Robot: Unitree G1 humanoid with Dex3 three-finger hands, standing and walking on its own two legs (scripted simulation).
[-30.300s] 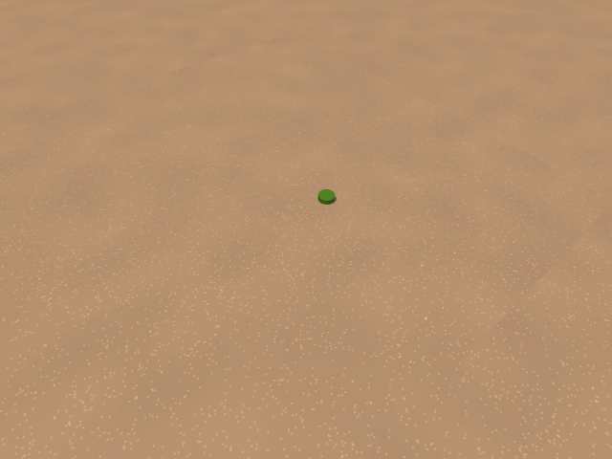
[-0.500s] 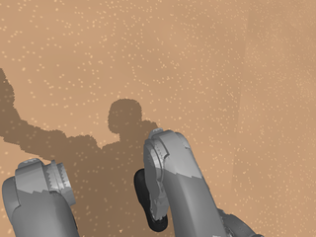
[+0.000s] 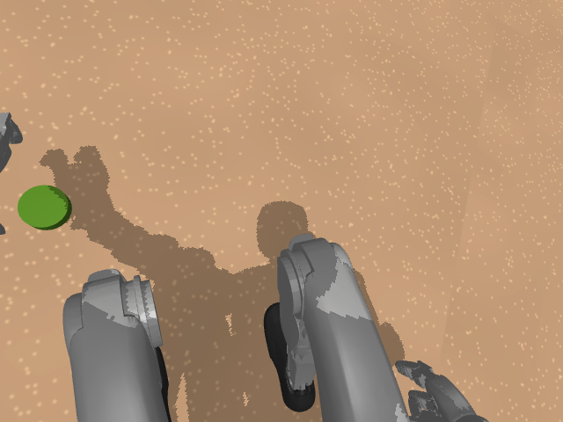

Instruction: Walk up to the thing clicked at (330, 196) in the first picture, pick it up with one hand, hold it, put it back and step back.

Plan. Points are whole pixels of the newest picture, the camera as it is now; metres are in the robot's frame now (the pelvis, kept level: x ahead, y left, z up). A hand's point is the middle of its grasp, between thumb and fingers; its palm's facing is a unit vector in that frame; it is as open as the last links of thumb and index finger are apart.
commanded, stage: withdraw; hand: left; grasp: from above
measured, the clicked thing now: (45, 207) +0.48 +0.30 -0.33
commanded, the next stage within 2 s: home in 0.06 s
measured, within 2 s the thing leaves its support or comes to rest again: neither
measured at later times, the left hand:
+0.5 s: hand out of the picture +0.45 +0.31 -0.12, palm faces -0.35 -0.26 -0.90, open 11.7 cm
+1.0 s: hand out of the picture +0.28 +0.25 +0.11, palm faces -0.04 -0.89 -0.46, open 7.4 cm
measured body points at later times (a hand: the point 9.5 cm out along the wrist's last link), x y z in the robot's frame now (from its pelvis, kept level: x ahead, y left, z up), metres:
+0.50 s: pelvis +0.02 +0.01 +0.02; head +0.24 +0.06 +0.41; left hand +0.47 +0.32 -0.07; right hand +0.08 -0.25 -0.10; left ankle +0.09 +0.13 -0.31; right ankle +0.11 -0.13 -0.31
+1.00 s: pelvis +0.02 +0.00 +0.21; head +0.16 +0.04 +0.63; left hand +0.28 +0.29 +0.14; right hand +0.27 -0.22 +0.12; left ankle +0.09 +0.13 -0.31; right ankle +0.11 -0.13 -0.31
